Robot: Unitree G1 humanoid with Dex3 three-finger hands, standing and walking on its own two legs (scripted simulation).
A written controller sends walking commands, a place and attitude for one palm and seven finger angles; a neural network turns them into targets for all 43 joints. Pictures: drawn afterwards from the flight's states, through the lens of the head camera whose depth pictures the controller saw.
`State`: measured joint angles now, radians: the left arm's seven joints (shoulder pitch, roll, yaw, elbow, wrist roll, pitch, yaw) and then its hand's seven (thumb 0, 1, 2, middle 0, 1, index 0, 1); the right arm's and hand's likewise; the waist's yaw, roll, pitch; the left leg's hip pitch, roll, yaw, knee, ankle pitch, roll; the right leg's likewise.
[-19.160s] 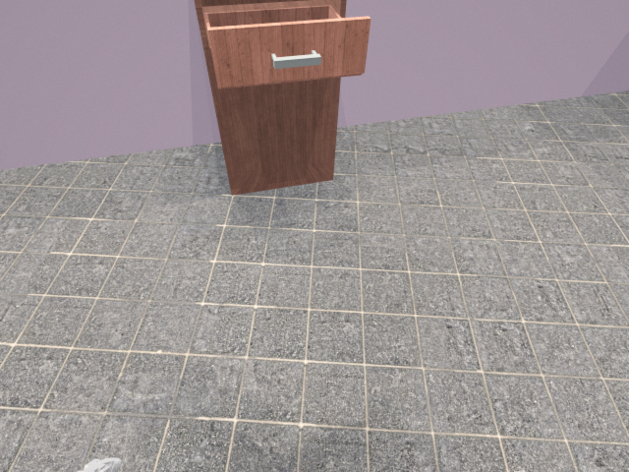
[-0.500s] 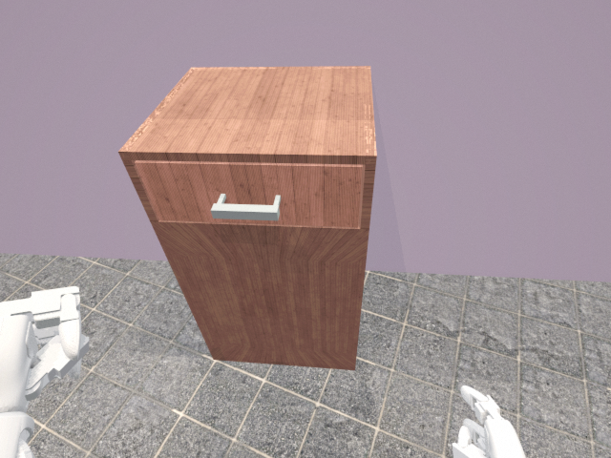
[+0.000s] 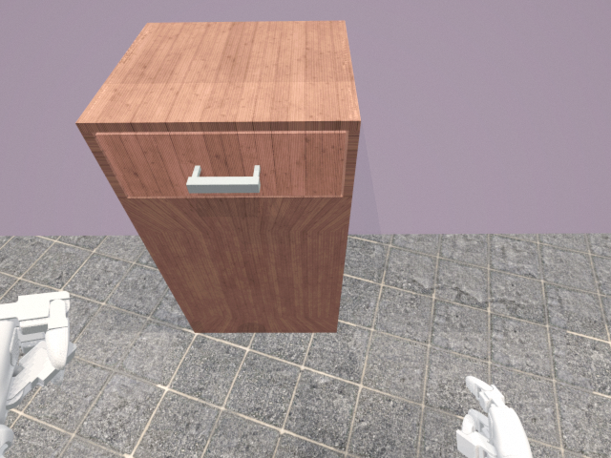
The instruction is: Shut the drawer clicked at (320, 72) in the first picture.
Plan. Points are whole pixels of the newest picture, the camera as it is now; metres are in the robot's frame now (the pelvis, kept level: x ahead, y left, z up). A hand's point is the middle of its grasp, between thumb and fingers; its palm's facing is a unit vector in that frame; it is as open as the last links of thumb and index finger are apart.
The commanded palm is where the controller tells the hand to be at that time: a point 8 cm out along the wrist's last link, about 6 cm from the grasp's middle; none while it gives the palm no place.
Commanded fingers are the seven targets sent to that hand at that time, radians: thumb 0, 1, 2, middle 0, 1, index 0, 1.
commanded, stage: step back with the hand held close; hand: left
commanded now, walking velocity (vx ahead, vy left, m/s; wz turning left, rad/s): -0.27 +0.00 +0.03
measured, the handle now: (225, 177) +0.60 +0.19 -0.01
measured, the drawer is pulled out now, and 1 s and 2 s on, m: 0.00 0.00 0.00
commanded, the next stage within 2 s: stop stepping back and stand still in 1.12 s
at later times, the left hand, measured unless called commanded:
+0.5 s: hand (14, 420) +0.13 +0.24 +0.15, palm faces +0.35 -0.81 -0.47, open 3.2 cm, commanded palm +0.06 +0.29 +0.17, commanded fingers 0.00 0.90 0.90 -1.40 -1.60 -1.40 -1.60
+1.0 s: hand out of the picture +0.06 +0.25 +0.16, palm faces +0.38 -0.78 -0.49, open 3.2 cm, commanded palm -0.02 +0.29 +0.17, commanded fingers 0.00 0.90 0.90 -1.40 -1.60 -1.40 -1.60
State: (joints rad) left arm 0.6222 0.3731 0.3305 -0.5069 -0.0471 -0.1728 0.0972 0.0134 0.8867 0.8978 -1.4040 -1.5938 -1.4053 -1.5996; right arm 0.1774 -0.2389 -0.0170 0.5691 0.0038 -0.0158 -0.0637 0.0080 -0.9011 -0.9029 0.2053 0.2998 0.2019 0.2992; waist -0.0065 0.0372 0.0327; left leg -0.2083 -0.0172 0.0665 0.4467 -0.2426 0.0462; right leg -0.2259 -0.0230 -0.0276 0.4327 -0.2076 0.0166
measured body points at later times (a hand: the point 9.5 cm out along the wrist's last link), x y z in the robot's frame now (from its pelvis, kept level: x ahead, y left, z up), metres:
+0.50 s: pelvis -0.06 +0.01 -0.01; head -0.03 +0.02 +0.44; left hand +0.10 +0.29 +0.18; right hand +0.11 -0.24 -0.09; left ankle +0.00 +0.09 -0.74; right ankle +0.01 -0.13 -0.74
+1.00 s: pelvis -0.13 +0.00 -0.01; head -0.11 +0.03 +0.43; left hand +0.03 +0.29 +0.19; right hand +0.05 -0.24 -0.09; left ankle -0.05 +0.09 -0.74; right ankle -0.10 -0.13 -0.71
